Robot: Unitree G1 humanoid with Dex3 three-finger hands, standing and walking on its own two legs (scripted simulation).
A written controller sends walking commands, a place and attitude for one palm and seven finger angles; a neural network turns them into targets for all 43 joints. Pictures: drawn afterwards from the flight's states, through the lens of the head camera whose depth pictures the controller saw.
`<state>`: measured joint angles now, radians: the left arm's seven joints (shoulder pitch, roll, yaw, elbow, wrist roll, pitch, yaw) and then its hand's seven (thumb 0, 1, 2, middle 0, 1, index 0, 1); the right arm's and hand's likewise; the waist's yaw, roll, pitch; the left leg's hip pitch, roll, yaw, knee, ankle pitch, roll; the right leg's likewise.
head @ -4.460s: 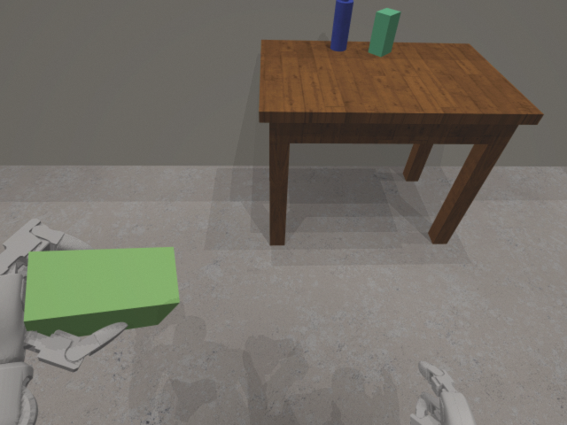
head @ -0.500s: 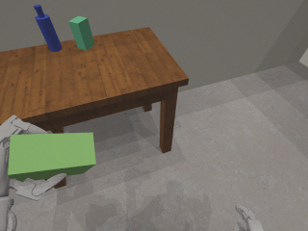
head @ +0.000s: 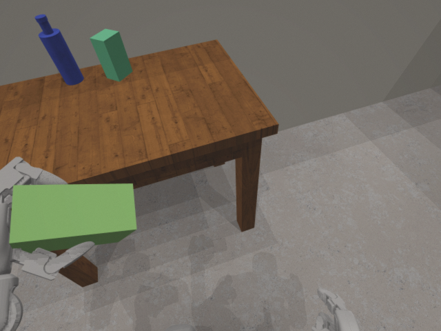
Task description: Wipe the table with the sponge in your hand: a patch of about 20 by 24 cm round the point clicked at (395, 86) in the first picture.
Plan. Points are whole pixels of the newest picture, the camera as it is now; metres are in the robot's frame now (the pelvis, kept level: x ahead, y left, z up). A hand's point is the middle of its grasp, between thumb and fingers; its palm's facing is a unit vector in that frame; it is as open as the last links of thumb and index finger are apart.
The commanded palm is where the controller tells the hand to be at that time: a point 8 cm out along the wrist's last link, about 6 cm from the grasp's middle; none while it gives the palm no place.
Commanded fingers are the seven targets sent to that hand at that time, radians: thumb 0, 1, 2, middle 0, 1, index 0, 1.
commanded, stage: take the last steps up to it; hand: left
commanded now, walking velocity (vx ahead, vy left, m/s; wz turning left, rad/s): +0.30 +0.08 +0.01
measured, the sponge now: (93, 217) +0.24 +0.19 +0.15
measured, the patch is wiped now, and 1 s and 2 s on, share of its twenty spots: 0.00 0.00 0.00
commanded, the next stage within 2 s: come to a stop and stand still in 0.72 s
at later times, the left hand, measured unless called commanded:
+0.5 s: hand (82, 143) +0.34 +0.24 +0.19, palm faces +0.37 -0.82 -0.43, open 10.6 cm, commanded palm +0.28 +0.28 +0.19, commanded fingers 0.00 0.10 1.30 -1.20 -1.60 -1.20 -1.60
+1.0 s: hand (107, 116) +0.42 +0.23 +0.18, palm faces +0.36 -0.82 -0.43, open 10.6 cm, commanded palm +0.36 +0.27 +0.19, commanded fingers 0.00 0.10 1.30 -1.20 -1.60 -1.20 -1.60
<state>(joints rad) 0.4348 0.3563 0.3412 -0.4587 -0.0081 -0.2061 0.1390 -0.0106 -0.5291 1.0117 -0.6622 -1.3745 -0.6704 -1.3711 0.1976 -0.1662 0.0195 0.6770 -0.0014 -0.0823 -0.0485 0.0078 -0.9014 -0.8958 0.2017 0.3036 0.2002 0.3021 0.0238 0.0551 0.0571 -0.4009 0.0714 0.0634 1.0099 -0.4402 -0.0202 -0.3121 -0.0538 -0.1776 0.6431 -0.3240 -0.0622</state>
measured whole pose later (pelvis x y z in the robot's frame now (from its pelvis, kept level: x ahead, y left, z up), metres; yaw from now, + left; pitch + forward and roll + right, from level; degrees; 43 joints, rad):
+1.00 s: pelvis +0.20 +0.00 +0.00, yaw -1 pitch -2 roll +1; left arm 0.48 0.41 0.37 -0.54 -0.01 -0.23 0.16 -0.01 -0.53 1.01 -0.66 -1.38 -0.67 -1.37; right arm 0.17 -0.22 -0.05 0.57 -0.01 -0.05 -0.07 0.01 -0.91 -0.90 0.19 0.30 0.19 0.30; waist 0.00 -0.05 0.07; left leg -0.29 0.04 0.14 0.54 -0.22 0.02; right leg -0.25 -0.06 -0.09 0.70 -0.46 0.01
